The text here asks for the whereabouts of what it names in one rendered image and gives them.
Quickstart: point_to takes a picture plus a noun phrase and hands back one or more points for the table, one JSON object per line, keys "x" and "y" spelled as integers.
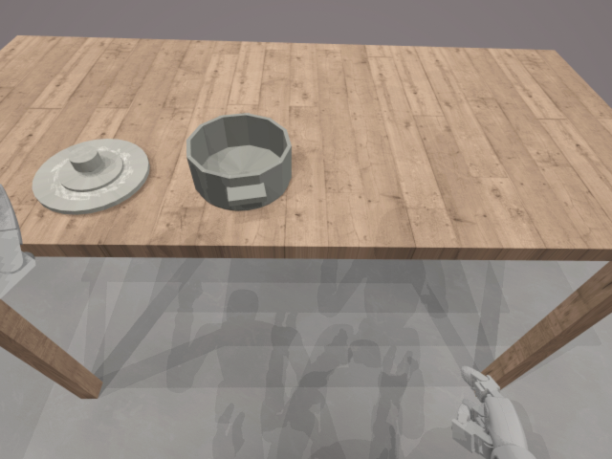
{"x": 398, "y": 152}

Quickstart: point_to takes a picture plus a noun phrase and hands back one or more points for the knob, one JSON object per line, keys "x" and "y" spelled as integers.
{"x": 85, "y": 158}

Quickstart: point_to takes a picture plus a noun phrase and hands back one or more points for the lid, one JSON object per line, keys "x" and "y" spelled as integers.
{"x": 58, "y": 187}

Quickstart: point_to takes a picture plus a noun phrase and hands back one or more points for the right robot hand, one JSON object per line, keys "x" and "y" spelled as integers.
{"x": 480, "y": 429}

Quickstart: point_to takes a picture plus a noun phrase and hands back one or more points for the left robot hand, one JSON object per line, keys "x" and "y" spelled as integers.
{"x": 14, "y": 264}

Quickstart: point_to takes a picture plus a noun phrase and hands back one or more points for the pot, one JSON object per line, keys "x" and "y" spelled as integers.
{"x": 240, "y": 161}

